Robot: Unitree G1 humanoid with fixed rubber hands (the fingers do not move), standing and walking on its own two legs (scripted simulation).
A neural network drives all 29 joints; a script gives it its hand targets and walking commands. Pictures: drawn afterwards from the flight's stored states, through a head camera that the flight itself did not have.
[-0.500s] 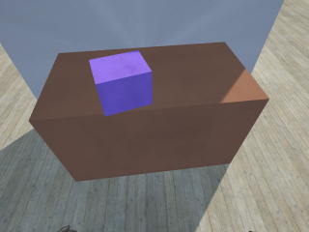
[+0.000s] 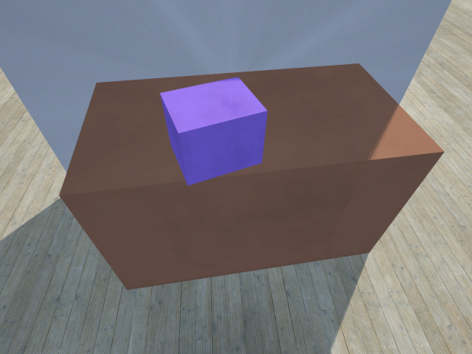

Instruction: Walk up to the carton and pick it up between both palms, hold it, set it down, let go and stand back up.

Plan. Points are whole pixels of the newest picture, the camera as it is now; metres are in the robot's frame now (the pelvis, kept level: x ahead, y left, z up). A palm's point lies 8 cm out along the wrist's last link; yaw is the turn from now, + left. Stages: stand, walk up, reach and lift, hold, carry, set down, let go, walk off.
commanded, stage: walk up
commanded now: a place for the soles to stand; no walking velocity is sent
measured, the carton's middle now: (213, 129) +0.67 +0.06 -0.01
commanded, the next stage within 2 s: none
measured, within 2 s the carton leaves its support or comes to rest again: neither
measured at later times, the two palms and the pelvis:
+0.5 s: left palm (110, 249) +0.34 +0.26 -0.06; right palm out of the picture +0.12 -0.23 -0.10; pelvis +0.18 +0.02 +0.02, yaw +2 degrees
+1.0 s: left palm (85, 246) +0.38 +0.35 -0.11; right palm (314, 208) +0.44 -0.18 -0.07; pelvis +0.30 +0.07 +0.01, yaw +5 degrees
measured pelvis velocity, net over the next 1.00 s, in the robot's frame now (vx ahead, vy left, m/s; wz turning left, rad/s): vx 0.30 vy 0.07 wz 0.09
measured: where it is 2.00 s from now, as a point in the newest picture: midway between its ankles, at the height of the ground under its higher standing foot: outside the picture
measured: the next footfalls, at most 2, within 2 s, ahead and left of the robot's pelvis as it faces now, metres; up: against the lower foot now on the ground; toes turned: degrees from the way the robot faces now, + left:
right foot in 0.44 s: +0.28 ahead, -0.07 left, +0.00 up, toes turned +0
left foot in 0.82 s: +0.44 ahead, +0.20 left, +0.00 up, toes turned +5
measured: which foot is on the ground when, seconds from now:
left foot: down 0.00-0.46, up 0.48-0.80, down 0.82-1.00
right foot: up 0.00-0.42, down 0.44-0.90, up 0.92-1.00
